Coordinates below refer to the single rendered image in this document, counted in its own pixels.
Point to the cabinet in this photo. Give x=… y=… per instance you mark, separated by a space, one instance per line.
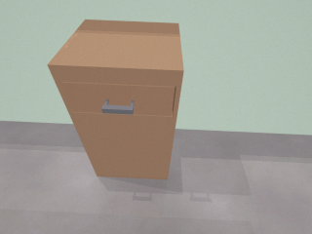
x=123 y=52

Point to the handle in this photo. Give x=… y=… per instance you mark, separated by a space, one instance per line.
x=118 y=109

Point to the drawer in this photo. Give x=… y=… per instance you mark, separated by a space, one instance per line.
x=148 y=99

